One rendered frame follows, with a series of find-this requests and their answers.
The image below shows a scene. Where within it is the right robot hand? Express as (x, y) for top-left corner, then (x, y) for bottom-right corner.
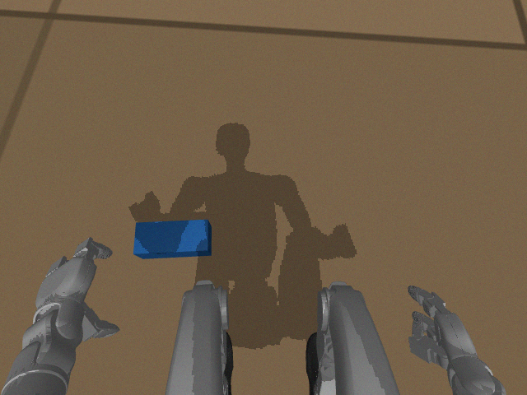
(408, 286), (478, 370)

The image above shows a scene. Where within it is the left robot hand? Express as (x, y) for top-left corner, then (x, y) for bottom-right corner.
(35, 237), (119, 342)

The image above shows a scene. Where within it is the left robot arm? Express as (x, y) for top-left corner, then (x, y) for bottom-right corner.
(1, 299), (85, 395)

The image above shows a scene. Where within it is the right robot arm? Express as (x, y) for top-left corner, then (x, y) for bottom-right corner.
(447, 356), (506, 395)

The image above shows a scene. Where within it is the carton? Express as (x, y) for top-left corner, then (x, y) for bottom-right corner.
(133, 220), (212, 259)

